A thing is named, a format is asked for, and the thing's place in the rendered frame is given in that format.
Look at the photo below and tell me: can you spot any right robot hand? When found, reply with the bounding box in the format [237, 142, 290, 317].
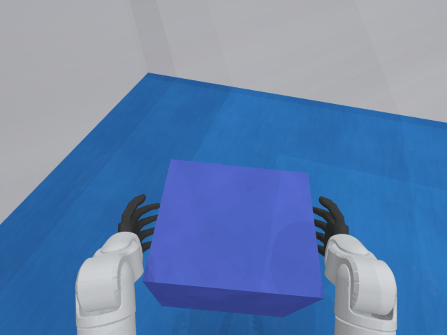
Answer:
[312, 196, 349, 257]

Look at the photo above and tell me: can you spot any left robot hand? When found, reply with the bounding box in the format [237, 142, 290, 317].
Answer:
[118, 194, 160, 253]

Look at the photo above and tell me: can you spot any carton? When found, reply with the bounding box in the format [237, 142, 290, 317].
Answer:
[142, 159, 324, 317]

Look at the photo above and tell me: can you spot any left robot forearm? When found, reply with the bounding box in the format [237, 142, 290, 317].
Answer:
[75, 232, 144, 335]

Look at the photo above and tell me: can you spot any right robot forearm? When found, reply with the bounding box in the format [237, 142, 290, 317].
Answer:
[324, 234, 397, 335]

